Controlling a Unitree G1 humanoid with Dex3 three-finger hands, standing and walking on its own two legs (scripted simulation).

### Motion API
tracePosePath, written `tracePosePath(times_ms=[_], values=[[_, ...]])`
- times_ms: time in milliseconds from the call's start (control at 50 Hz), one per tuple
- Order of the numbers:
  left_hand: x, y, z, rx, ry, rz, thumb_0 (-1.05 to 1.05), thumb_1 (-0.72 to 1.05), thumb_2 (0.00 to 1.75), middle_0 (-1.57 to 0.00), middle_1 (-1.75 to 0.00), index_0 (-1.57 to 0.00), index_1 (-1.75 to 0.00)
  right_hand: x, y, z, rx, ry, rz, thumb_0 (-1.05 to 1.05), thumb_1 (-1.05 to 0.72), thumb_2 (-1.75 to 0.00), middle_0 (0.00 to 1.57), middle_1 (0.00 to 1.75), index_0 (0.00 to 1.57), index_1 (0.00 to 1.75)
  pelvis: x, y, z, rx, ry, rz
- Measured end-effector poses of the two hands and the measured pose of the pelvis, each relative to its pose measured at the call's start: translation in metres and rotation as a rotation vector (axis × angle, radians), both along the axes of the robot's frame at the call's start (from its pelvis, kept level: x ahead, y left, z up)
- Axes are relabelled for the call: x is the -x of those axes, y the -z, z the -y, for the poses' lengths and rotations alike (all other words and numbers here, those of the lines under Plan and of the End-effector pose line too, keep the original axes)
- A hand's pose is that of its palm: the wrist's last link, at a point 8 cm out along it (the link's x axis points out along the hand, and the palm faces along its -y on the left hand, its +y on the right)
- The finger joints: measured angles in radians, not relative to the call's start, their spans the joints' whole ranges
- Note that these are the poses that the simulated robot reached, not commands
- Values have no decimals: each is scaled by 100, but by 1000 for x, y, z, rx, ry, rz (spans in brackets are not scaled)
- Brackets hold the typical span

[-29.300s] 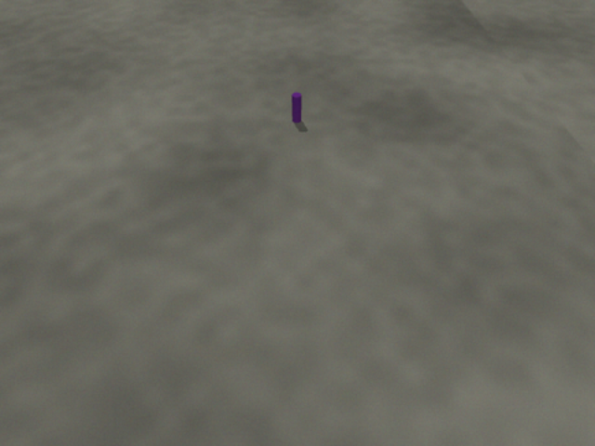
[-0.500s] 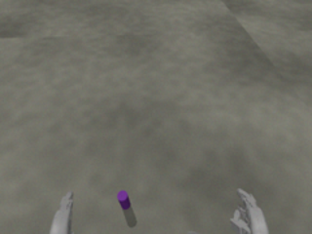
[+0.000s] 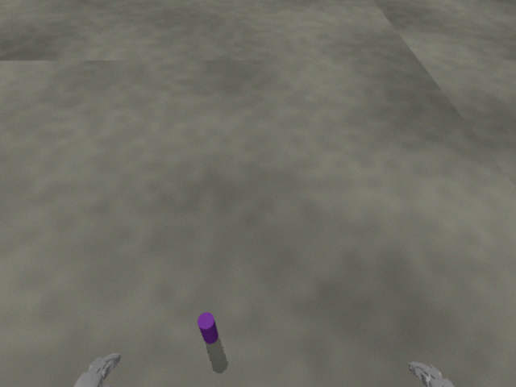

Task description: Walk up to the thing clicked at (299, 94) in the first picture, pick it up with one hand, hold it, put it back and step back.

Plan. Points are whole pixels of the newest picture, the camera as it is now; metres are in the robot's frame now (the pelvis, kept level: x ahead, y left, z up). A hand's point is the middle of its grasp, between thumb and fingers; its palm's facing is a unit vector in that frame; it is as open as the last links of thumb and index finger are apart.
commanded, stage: stand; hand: left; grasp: from the side
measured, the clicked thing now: (208, 328) +0.41 +0.18 -0.66
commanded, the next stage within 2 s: step back in 1.98 s
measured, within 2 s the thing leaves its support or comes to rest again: neither
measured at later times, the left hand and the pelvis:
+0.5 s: hand out of the picture +0.04 +0.25 -0.12, palm faces +0.01 -0.94 -0.35, open 7.4 cm; pelvis +0.00 +0.00 +0.03, yaw +1 degrees
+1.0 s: hand out of the picture +0.06 +0.23 -0.12, palm faces +0.00 -0.94 -0.34, open 7.4 cm; pelvis +0.00 -0.01 +0.04, yaw +0 degrees
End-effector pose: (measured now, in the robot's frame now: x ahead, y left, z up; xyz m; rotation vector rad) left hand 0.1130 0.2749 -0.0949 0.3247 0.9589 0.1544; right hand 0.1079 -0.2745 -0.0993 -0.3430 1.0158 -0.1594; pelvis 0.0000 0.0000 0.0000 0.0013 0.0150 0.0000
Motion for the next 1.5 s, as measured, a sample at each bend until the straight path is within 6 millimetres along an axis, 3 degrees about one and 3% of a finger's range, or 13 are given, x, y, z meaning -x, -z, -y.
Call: tracePosePath(times_ms=[100, 220, 460, 1020, 1500], values=[[29, 2, -14, -11, -54, -113, 1, 85, 89, -21, -30, -20, -30, 24, -3, 9, 8, 40, -89, 1, -90, -90, 20, 30, 20, 30, -2, -11, -2, 3, -2, 22], [56, -1, -18, -11, -99, -206, 1, 89, 90, -21, -30, -20, -30, 42, -3, 6, -11, 66, -160, 1, -90, -90, 20, 30, 20, 30, -2, -22, -4, -1, -3, 51], [76, -8, -15, -10, -130, -279, 1, 90, 90, -21, -30, -20, -30, 51, -2, 0, -54, 73, -209, 0, -90, -90, 20, 30, 20, 30, 2, -33, -1, -6, -9, 74], [57, -11, -3, -3, -120, -289, 0, 91, 90, -21, -30, -20, -30, 51, -7, 25, -29, 93, -248, 0, -90, -90, 20, 30, 20, 30, -3, -38, 12, -2, -4, 59], [28, -14, -1, -5, -102, -263, 0, 91, 90, -21, -30, -20, -30, 29, -10, 30, -29, 96, -219, 0, -90, -90, 20, 30, 20, 30, -16, -39, 15, -1, 7, 49]])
